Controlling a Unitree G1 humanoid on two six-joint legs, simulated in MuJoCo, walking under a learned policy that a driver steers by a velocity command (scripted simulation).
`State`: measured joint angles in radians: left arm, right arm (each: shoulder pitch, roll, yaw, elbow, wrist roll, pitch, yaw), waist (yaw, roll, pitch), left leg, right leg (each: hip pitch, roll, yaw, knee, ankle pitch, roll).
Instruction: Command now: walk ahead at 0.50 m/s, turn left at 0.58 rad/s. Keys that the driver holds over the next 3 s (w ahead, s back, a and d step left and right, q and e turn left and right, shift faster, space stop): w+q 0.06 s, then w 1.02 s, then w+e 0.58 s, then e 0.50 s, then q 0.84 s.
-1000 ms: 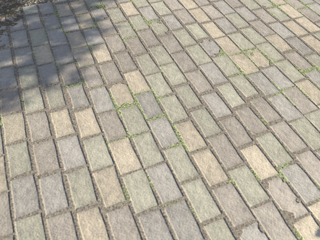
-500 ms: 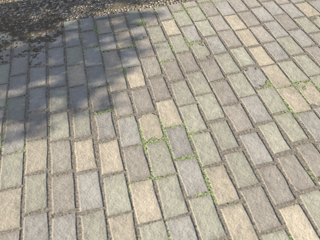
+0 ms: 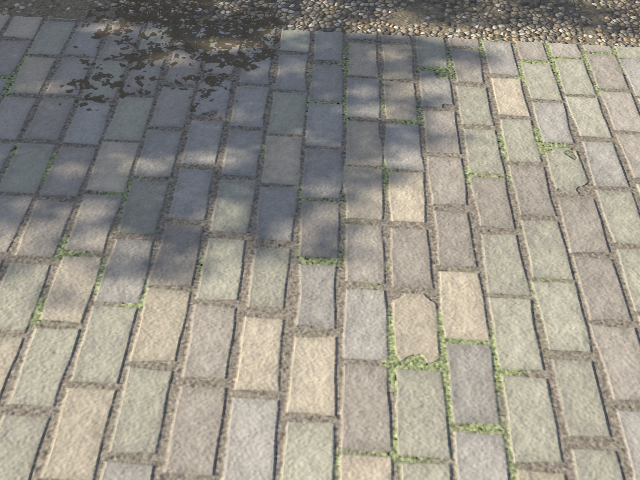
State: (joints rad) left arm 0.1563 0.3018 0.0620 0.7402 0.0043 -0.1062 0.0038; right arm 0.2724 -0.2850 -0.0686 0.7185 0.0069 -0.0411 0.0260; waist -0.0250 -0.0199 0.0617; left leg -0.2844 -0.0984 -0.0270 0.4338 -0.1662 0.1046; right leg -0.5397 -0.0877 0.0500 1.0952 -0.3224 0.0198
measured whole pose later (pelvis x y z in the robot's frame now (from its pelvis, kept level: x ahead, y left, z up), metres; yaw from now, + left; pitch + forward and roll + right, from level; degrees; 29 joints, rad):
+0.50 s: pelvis +0.30 -0.05 +0.00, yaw +8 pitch +1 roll -1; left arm 0.26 0.26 0.05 0.80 0.00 -0.10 -0.03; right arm 0.27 -0.30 -0.05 0.74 0.01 -0.05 0.00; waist 0.02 0.04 0.02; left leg -0.51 0.04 -0.05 1.10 -0.33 0.02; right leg -0.24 0.06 -0.02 0.39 -0.17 -0.06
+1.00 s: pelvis +0.57 +0.05 +0.00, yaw +8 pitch +1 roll +0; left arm 0.26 0.31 0.04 0.84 -0.02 -0.08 -0.01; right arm 0.23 -0.27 -0.05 0.75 0.00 -0.08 0.03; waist 0.00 -0.04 0.03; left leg -0.28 -0.05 0.04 0.40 -0.15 0.06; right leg -0.47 -0.07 0.03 1.11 -0.34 -0.02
